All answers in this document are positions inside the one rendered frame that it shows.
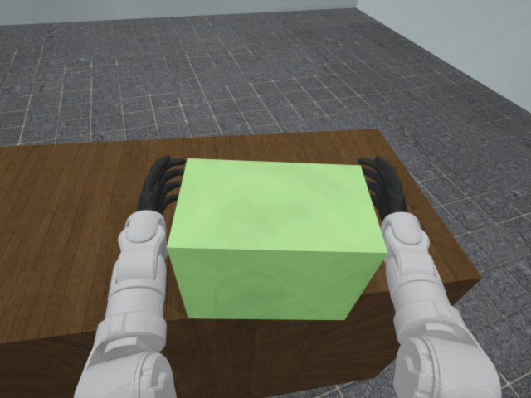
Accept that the left robot forearm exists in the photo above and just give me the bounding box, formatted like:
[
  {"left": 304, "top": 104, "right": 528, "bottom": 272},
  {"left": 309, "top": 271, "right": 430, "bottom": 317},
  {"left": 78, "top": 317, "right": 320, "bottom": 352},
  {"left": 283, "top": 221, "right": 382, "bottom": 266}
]
[{"left": 74, "top": 210, "right": 168, "bottom": 398}]

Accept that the right robot hand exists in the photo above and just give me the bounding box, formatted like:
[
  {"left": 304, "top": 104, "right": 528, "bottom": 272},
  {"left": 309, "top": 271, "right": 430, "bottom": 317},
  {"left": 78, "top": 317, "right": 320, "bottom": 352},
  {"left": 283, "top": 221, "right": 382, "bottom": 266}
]
[{"left": 357, "top": 156, "right": 408, "bottom": 222}]

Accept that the carton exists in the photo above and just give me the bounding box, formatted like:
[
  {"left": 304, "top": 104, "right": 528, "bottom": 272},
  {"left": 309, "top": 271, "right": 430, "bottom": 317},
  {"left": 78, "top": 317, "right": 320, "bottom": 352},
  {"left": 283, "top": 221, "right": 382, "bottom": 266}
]
[{"left": 167, "top": 158, "right": 387, "bottom": 320}]

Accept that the right robot forearm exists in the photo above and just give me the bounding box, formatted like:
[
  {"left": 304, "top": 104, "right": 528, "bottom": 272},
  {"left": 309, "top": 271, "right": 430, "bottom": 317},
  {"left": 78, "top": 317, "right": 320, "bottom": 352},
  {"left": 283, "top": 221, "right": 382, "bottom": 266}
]
[{"left": 381, "top": 212, "right": 501, "bottom": 398}]

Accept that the pedestal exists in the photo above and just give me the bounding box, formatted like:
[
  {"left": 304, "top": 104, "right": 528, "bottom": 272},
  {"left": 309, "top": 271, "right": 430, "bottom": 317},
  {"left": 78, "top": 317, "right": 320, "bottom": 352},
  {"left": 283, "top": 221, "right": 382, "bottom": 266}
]
[{"left": 0, "top": 129, "right": 482, "bottom": 398}]

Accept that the right robot upper arm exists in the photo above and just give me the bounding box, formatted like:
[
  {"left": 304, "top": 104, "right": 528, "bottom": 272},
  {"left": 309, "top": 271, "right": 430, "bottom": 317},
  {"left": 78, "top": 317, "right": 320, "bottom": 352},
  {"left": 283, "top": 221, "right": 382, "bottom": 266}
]
[{"left": 393, "top": 335, "right": 500, "bottom": 398}]

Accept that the left robot hand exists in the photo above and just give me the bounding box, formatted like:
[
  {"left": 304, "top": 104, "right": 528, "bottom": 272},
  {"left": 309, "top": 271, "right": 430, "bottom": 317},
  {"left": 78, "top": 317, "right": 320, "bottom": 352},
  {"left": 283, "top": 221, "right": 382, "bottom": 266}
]
[{"left": 137, "top": 155, "right": 186, "bottom": 216}]

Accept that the left robot upper arm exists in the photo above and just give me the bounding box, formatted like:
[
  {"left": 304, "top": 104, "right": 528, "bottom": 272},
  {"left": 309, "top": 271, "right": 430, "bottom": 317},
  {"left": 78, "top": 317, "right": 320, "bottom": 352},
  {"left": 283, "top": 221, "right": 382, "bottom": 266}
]
[{"left": 75, "top": 351, "right": 177, "bottom": 398}]

